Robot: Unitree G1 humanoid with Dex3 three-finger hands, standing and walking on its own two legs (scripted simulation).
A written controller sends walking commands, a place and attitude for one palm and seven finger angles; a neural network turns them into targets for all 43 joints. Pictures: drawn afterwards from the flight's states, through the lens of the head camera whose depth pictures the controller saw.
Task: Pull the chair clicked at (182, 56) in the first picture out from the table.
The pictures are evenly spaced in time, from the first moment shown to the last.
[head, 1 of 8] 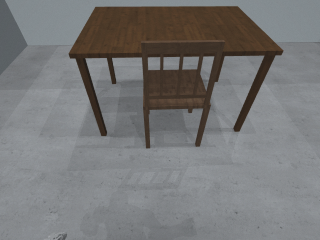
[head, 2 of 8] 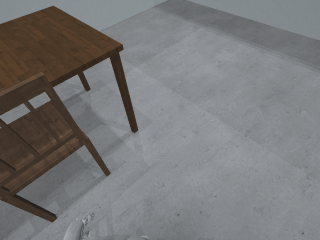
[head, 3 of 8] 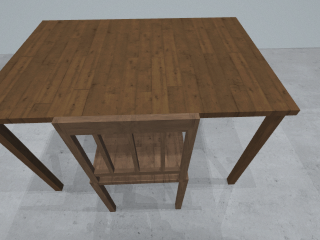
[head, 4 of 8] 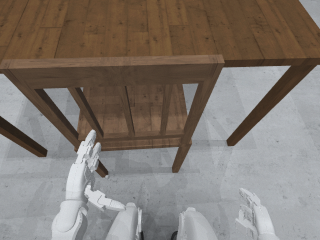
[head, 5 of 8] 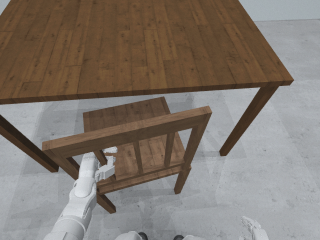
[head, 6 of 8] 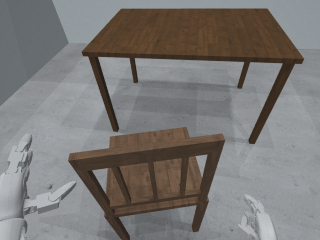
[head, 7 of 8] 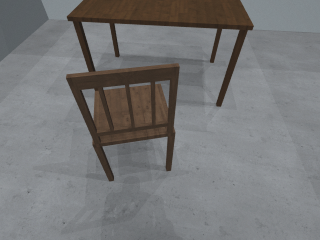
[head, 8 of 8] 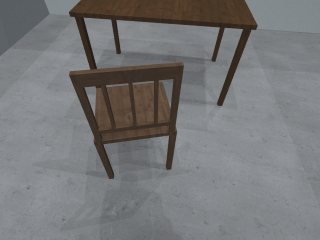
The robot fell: no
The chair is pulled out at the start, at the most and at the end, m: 0.00 0.61 0.60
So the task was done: yes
